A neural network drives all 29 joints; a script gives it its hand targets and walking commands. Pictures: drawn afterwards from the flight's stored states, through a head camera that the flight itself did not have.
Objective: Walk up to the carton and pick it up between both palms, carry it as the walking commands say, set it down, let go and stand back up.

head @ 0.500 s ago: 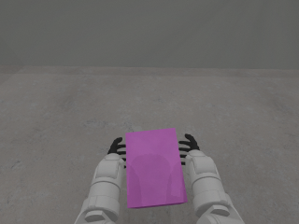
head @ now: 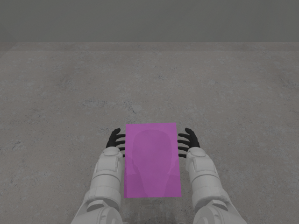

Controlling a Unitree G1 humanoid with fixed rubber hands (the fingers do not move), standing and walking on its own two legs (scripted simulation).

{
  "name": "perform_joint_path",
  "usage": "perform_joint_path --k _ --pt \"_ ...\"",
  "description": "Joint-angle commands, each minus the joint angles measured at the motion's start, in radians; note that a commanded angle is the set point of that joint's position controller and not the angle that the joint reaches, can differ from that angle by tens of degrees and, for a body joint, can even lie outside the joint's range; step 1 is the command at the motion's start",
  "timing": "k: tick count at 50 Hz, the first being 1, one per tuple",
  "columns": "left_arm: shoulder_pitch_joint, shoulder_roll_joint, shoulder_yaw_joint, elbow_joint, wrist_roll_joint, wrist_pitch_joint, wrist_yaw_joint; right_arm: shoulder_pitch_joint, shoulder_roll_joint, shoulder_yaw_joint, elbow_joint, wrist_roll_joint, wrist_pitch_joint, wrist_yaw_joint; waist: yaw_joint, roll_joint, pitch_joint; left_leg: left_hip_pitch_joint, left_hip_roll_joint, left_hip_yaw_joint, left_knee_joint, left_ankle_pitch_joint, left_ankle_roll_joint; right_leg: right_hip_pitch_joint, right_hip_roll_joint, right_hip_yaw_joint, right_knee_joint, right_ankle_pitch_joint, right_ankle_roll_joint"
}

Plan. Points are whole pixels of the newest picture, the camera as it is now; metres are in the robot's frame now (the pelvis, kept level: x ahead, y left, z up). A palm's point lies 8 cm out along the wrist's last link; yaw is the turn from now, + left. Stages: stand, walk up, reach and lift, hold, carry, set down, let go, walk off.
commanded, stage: set down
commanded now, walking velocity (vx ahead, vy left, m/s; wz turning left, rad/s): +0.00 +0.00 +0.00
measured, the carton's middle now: (152, 161) +0.35 +0.02 -0.08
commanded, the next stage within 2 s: none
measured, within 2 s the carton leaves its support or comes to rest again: neither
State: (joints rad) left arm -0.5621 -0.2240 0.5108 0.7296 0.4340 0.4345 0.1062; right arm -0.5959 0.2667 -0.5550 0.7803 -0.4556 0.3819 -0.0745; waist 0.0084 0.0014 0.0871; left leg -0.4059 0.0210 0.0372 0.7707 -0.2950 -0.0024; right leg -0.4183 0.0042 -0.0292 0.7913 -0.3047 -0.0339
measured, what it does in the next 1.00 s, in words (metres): lowers itself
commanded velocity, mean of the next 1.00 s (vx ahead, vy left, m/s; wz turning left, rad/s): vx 0.00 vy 0.00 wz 0.00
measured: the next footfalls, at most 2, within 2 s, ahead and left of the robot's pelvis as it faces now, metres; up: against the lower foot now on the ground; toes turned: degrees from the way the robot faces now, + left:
none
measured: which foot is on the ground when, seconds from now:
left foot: down 0.00-1.00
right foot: down 0.00-1.00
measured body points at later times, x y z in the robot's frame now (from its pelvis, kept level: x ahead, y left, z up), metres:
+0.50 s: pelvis -0.02 +0.00 -0.05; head +0.17 +0.00 +0.35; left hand +0.35 +0.14 -0.14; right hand +0.36 -0.10 -0.14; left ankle +0.08 +0.13 -0.70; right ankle +0.08 -0.10 -0.70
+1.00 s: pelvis -0.04 +0.00 -0.11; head +0.22 -0.02 +0.26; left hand +0.35 +0.14 -0.24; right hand +0.37 -0.10 -0.24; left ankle +0.07 +0.12 -0.70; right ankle +0.08 -0.10 -0.70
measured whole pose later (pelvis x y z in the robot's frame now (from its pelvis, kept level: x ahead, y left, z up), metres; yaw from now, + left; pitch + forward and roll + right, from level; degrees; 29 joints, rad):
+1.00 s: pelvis -0.04 +0.00 -0.11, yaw +1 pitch +28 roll +2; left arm -0.69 -0.12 0.31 0.77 0.12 -0.04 0.28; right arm -0.74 0.03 -0.03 0.83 -0.06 -0.02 -0.31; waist 0.01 0.00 0.12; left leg -1.40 0.02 0.04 1.26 -0.35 0.00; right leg -1.42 0.01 -0.01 1.29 -0.36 -0.04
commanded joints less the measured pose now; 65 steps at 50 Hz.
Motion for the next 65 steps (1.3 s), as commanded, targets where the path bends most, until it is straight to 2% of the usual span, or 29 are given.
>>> perform_joint_path --k 1,5,6,8,9,10,13,20,22,23,26,27,30,32,33,34,35,37,39,42,45,46,50,51,53,55,56,58,65 --pt "-0.453 -0.791 -0.222 0.087 -0.053 -0.140 -0.211 -0.548 0.799 0.405 0.064 0.140 -0.095 0.192 0.095 -0.041 -0.302 -0.095 -0.119 -0.131 -0.068 0.027 0.057 -0.016 0.081 0.165 -0.118 0.034 0.000" --pt "-0.536 -0.786 -0.234 0.061 -0.064 -0.204 -0.221 -0.528 0.793 0.387 0.099 0.102 -0.146 0.162 0.098 -0.043 -0.342 -0.169 -0.118 -0.118 -0.024 -0.046 0.054 -0.063 0.082 0.181 -0.087 -0.051 -0.008" --pt "-0.635 -0.767 -0.285 0.003 -0.090 -0.239 -0.216 -0.533 0.759 0.365 0.124 0.074 -0.176 0.158 0.045 -0.059 -0.339 -0.185 -0.130 -0.117 -0.001 -0.015 0.042 -0.117 0.100 0.158 -0.058 -0.007 -0.007" --pt "-0.649 -0.812 -0.337 -0.004 -0.088 -0.266 -0.189 -0.536 0.790 0.388 0.107 0.112 -0.223 0.172 0.030 0.067 -0.467 -0.133 -0.126 -0.113 -0.005 -0.045 0.028 -0.200 0.099 0.153 -0.016 -0.048 -0.027" --pt "-0.498 -0.806 -0.326 0.011 -0.054 -0.284 -0.169 -0.415 0.839 0.468 0.155 0.116 -0.234 0.161 0.130 0.061 -0.457 -0.170 -0.135 -0.102 0.008 0.119 0.020 -0.148 0.094 0.169 -0.018 0.107 -0.026" --pt "-0.629 -0.800 -0.402 -0.055 -0.105 -0.315 -0.173 -0.467 0.777 0.418 0.142 0.093 -0.249 0.160 0.003 -0.023 -0.535 -0.152 -0.125 -0.126 0.025 0.025 0.026 -0.171 0.121 0.131 0.019 0.040 -0.007" --pt "-0.547 -0.752 -0.409 0.008 -0.121 -0.364 -0.181 -0.488 0.729 0.509 0.035 0.122 -0.313 0.114 0.080 -0.009 -0.642 -0.304 -0.136 -0.095 0.107 0.036 0.028 -0.157 0.108 0.188 0.037 0.049 -0.005" --pt "-0.518 -0.668 -0.573 -0.033 -0.211 -0.448 -0.072 -0.439 0.605 0.637 0.019 0.215 -0.399 0.051 0.026 0.046 -0.778 -0.320 -0.155 -0.112 0.155 0.055 0.005 -0.320 0.147 0.121 0.180 0.065 -0.005" --pt "-0.521 -0.622 -0.621 -0.062 -0.262 -0.461 -0.054 -0.368 0.574 0.656 0.020 0.229 -0.404 0.015 -0.003 -0.037 -0.807 -0.329 -0.153 -0.109 0.196 0.118 0.001 -0.318 0.157 0.111 0.192 0.113 0.009" --pt "-0.519 -0.567 -0.587 -0.046 -0.253 -0.478 -0.044 -0.405 0.545 0.655 -0.013 0.237 -0.424 0.010 0.047 0.035 -0.793 -0.386 -0.165 -0.086 0.224 0.112 0.005 -0.360 0.149 0.147 0.187 0.100 0.002" --pt "-0.416 -0.439 -0.573 -0.044 -0.262 -0.493 0.002 -0.413 0.410 0.713 -0.119 0.284 -0.439 -0.040 0.065 0.025 -0.852 -0.401 -0.162 -0.084 0.228 0.047 0.014 -0.339 0.144 0.130 0.223 0.049 0.011" --pt "-0.496 -0.414 -0.644 -0.128 -0.319 -0.502 0.017 -0.424 0.371 0.734 -0.160 0.299 -0.448 -0.058 0.019 0.003 -0.942 -0.390 -0.166 -0.072 0.242 0.035 0.009 -0.298 0.150 0.119 0.240 0.046 0.012" --pt "-0.395 -0.228 -0.574 -0.117 -0.310 -0.513 0.057 -0.367 0.324 0.738 -0.095 0.347 -0.425 -0.085 0.088 -0.028 -0.874 -0.437 -0.169 -0.054 0.256 -0.001 0.026 -0.349 0.154 0.121 0.241 0.020 0.026" --pt "-0.427 -0.237 -0.607 -0.162 -0.355 -0.521 0.071 -0.302 0.251 0.721 -0.090 0.332 -0.424 -0.131 -0.003 -0.027 -0.878 -0.479 -0.181 -0.043 0.290 -0.055 0.025 -0.315 0.152 0.127 0.232 -0.019 0.023" --pt "-0.298 -0.177 -0.551 -0.132 -0.341 -0.524 0.082 -0.363 0.228 0.770 -0.233 0.376 -0.443 -0.134 0.117 -0.016 -0.876 -0.476 -0.172 -0.038 0.268 -0.027 0.030 -0.323 0.158 0.128 0.260 0.009 0.026" --pt "-0.285 -0.101 -0.546 -0.124 -0.346 -0.528 0.102 -0.311 0.114 0.714 -0.148 0.340 -0.444 -0.152 0.046 -0.060 -0.822 -0.482 -0.173 -0.058 0.283 -0.027 0.024 -0.390 0.155 0.117 0.273 -0.011 0.034" --pt "-0.316 -0.198 -0.582 -0.130 -0.353 -0.537 0.091 -0.255 0.193 0.706 -0.098 0.335 -0.441 -0.147 0.005 -0.047 -0.797 -0.526 -0.171 -0.063 0.282 0.000 0.025 -0.392 0.149 0.128 0.240 0.037 0.020" --pt "-0.388 -0.092 -0.550 -0.151 -0.378 -0.539 0.106 -0.410 0.053 0.715 -0.161 0.371 -0.456 -0.168 0.073 -0.009 -0.793 -0.563 -0.164 -0.045 0.291 -0.092 0.019 -0.452 0.156 0.127 0.289 -0.095 0.013" --pt "-0.422 -0.109 -0.547 -0.140 -0.395 -0.550 0.110 -0.411 0.025 0.665 -0.112 0.358 -0.455 -0.164 0.004 -0.016 -0.710 -0.592 -0.169 -0.056 0.294 -0.130 0.018 -0.511 0.159 0.106 0.289 -0.112 0.008" --pt "-0.387 -0.063 -0.513 -0.090 -0.386 -0.543 0.127 -0.485 0.022 0.712 -0.178 0.455 -0.465 -0.167 0.122 0.036 -0.768 -0.596 -0.159 -0.046 0.296 -0.125 0.025 -0.531 0.150 0.123 0.317 -0.141 0.001" --pt "-0.440 -0.040 -0.468 -0.047 -0.411 -0.538 0.123 -0.452 -0.039 0.629 -0.053 0.386 -0.445 -0.197 0.025 -0.067 -0.761 -0.668 -0.165 -0.045 0.349 -0.166 0.026 -0.524 0.155 0.108 0.311 -0.186 0.011" --pt "-0.408 -0.012 -0.477 -0.054 -0.399 -0.540 0.131 -0.505 0.026 0.706 -0.123 0.445 -0.453 -0.185 0.110 -0.047 -0.822 -0.618 -0.157 -0.064 0.337 -0.149 0.042 -0.543 0.152 0.122 0.336 -0.192 0.007" --pt "-0.408 -0.008 -0.484 -0.058 -0.413 -0.551 0.146 -0.459 0.007 0.701 -0.085 0.463 -0.457 -0.199 0.082 -0.054 -0.899 -0.638 -0.158 -0.050 0.379 -0.080 0.027 -0.555 0.156 0.109 0.356 -0.109 0.021" --pt "-0.412 0.014 -0.467 -0.067 -0.399 -0.547 0.144 -0.477 0.051 0.728 -0.107 0.488 -0.442 -0.197 0.131 -0.031 -0.883 -0.695 -0.160 -0.029 0.396 -0.099 0.035 -0.543 0.155 0.133 0.344 -0.110 0.030" --pt "-0.434 0.000 -0.454 -0.030 -0.414 -0.546 0.129 -0.512 0.047 0.755 -0.073 0.490 -0.441 -0.194 0.115 -0.110 -0.890 -0.750 -0.158 -0.017 0.441 -0.078 0.035 -0.569 0.155 0.131 0.363 -0.107 0.041" --pt "-0.415 -0.070 -0.499 -0.053 -0.423 -0.545 0.130 -0.450 0.023 0.714 -0.058 0.443 -0.450 -0.208 0.057 -0.015 -0.888 -0.784 -0.166 -0.029 0.449 -0.059 0.010 -0.599 0.156 0.145 0.388 -0.050 0.028" --pt "-0.386 0.012 -0.421 -0.005 -0.404 -0.538 0.129 -0.501 0.006 0.721 -0.091 0.455 -0.447 -0.204 0.148 -0.076 -0.900 -0.768 -0.164 -0.036 0.440 -0.083 0.029 -0.615 0.160 0.137 0.420 -0.104 0.040" --pt "-0.517 -0.024 -0.564 -0.211 -0.472 -0.558 0.132 -0.536 0.040 0.788 -0.203 0.493 -0.457 -0.202 0.079 -0.025 -1.041 -0.707 -0.167 -0.032 0.487 0.035 0.012 -0.642 0.173 0.127 0.440 0.023 0.035" --pt "-0.443 -0.037 -0.579 -0.165 -0.463 -0.523 0.144 -0.505 -0.025 0.749 -0.176 0.512 -0.442 -0.205 0.072 -0.011 -1.144 -0.753 -0.165 -0.024 0.566 0.046 0.003 -0.688 0.177 0.113 0.559 0.017 0.043"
